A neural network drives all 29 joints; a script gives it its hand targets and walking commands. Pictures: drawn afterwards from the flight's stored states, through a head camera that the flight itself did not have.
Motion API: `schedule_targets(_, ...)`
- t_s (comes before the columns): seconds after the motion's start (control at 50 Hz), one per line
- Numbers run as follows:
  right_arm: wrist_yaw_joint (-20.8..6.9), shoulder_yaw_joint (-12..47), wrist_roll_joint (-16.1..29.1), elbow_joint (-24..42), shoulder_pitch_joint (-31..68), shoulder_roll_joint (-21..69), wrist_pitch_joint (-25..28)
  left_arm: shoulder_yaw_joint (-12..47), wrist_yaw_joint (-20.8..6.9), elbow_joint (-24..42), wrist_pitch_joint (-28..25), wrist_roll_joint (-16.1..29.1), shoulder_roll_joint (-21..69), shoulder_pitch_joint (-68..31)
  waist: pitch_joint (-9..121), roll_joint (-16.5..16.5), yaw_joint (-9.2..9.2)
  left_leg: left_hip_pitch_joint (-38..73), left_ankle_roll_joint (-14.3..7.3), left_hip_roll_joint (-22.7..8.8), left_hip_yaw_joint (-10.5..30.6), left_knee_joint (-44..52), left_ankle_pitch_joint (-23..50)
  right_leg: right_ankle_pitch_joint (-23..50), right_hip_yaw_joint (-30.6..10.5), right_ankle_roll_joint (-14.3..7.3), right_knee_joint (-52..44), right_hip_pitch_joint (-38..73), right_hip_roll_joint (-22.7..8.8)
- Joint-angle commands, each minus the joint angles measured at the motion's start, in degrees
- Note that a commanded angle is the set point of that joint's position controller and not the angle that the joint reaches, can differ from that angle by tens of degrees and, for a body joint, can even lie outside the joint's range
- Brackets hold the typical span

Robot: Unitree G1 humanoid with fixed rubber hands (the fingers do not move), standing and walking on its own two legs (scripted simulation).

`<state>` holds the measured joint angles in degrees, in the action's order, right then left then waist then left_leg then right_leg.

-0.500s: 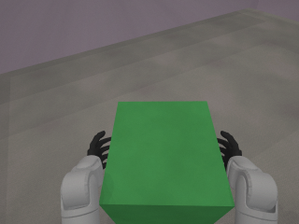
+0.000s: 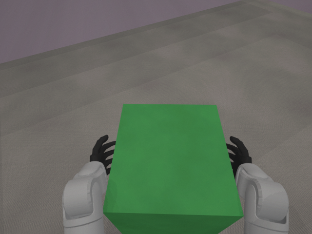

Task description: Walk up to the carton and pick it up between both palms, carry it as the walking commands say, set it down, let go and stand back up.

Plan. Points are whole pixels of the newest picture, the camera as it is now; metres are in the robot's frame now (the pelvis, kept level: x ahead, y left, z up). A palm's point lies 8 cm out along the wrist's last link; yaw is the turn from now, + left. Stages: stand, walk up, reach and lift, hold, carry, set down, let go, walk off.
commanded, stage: carry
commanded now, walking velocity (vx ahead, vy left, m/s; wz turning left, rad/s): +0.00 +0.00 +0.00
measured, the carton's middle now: (168, 175) +0.27 +0.00 -0.01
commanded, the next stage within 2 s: none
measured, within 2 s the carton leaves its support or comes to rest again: neither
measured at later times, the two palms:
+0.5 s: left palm (110, 168) +0.26 +0.14 +0.06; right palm (247, 168) +0.26 -0.19 +0.06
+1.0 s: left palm (139, 170) +0.25 +0.07 +0.06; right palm (282, 176) +0.24 -0.26 +0.06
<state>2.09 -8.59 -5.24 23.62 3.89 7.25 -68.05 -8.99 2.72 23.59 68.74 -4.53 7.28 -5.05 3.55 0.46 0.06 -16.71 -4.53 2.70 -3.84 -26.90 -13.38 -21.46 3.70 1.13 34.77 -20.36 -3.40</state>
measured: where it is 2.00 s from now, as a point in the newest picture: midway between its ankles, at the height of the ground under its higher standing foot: outside the picture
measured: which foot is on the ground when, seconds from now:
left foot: down 0.00-1.00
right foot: up 0.00-0.02, down 0.04-1.00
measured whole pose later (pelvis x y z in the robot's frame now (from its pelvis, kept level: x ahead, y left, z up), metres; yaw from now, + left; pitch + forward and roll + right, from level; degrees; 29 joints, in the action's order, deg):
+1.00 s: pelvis -0.01 -0.08 -0.02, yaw -1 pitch +4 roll +0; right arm 2.7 -9.0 -4.7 24.3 4.1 7.2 -68.4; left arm -8.4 2.2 23.3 67.6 -4.8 7.2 -4.5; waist 4.3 0.7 -0.8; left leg -23.1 2.6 -4.7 -1.9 -37.5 -18.1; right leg -16.6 7.6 -6.2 34.7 -22.5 3.5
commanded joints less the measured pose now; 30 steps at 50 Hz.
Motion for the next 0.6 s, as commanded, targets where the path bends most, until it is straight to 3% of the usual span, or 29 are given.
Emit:
schedule_targets(0.0, -11.78, 41.77, 20.05, 4.47, 23.21, 42.07, -0.08, 42.53, -12.71, 3.83, -0.2, 20.67, 42.9, -21.88, 16.18, 4.27, 0.33, 11.06, 2.16, -13.26, 10.25, 4.29, 26.76, 10.81, 1.18, -0.69, -10.63, 6.56, -0.85)
schedule_targets(0.04, -11.58, 41.72, 19.19, 3.84, 21.75, 40.82, 0.12, 42.09, -12.95, 3.87, -0.36, 20.66, 41.67, -21.48, 17.13, 0.68, -0.19, 5.68, 3.56, -11.0, 8.31, 2.08, 20.55, 20.98, -1.92, -1.42, -9.89, 13.22, -5.49)
schedule_targets(0.06, -11.37, 41.28, 18.96, 3.83, 22.64, 39.34, 0.15, 40.92, -12.91, 2.28, -0.69, 19.77, 40.72, -20.93, 16.32, -1.2, -0.44, 5.57, 4.39, -9.51, 6.68, 2.11, 17.57, 22.98, -2.76, -2.13, -7.61, 10.93, -6.83)
schedule_targets(0.1, -11.44, 40.04, 17.77, 1.14, 23.46, 38.78, 1.13, 39.33, -13.18, -0.41, -1.82, 18.43, 39.9, -20.92, 14.15, -2.81, -0.37, 4.8, 3.68, -9.4, 6.02, 1.79, 13.42, 21.03, -2.17, -2.05, -8.82, 8.64, -6.94)
schedule_targets(0.2, -11.48, 39.39, 17.6, -0.59, 25.34, 39.39, 3.44, 38.59, -12.97, -1.15, -4.39, 17.58, 39.76, -22.99, 12.6, -1.14, -0.23, 2.88, 2.85, -9.7, 6.9, 2.88, 9.55, 16.63, -1.77, -2.31, -9.44, 7.74, -5.9)
schedule_targets(0.46, -10.99, 36.52, 14.35, -5.64, 23.68, 39.26, 8.72, 36.37, -12.88, -5.39, -9.54, 14.7, 38.56, -22.4, 13.23, -0.55, -0.28, 3.1, 2.24, -9.34, 5.9, 2.46, 8.74, 16.77, -2.1, -2.61, -10.37, 8.09, -6.23)
schedule_targets(0.48, -11.09, 30.58, 9.18, -15.62, 21.54, 36.83, 10.77, 30.39, -12.98, -15.65, -11.65, 9.58, 36.08, -20.07, 13.34, -0.85, -0.2, 3.51, 2.12, -9.7, 6.09, 2.6, 8.9, 16.25, -1.95, -2.63, -10.34, 7.96, -5.69)
schedule_targets(0.5, -11.0, 34.84, 12.53, -7.98, 23.83, 38.88, 11.68, 34.78, -13.0, -7.41, -12.54, 13.04, 37.85, -22.73, 12.8, -1.11, -0.35, 2.9, 2.26, -10.41, 6.56, 2.93, 8.64, 15.58, -1.81, -2.38, -10.08, 7.63, -5.26)
schedule_targets(0.52, -10.77, 42.15, 18.75, 4.44, 27.32, 42.31, 10.2, 42.27, -12.81, 5.18, -10.98, 19.41, 41.21, -26.44, 12.58, -1.1, -0.43, 2.68, 2.3, -11.35, 7.44, 3.01, 8.86, 14.8, -1.54, -2.32, -9.19, 7.27, -4.57)
schedule_targets(0.54, -10.58, 44.03, 20.68, 7.59, 26.97, 43.11, 7.71, 44.38, -12.61, 7.61, -8.33, 21.41, 42.34, -25.81, 13.37, -0.51, -0.39, 3.47, 1.95, -12.49, 8.7, 2.89, 9.75, 14.32, -1.28, -2.47, -8.04, 7.04, -3.69)
schedule_targets(0.58, -10.39, 42.62, 19.44, 4.99, 22.17, 40.58, 3.76, 43.28, -12.63, 4.13, -4.47, 20.38, 40.52, -20.8, 15.2, 1.66, -0.29, 4.97, 1.19, -14.7, 10.86, 2.06, 12.51, 15.29, -1.32, -2.42, -5.86, 5.8, -2.88)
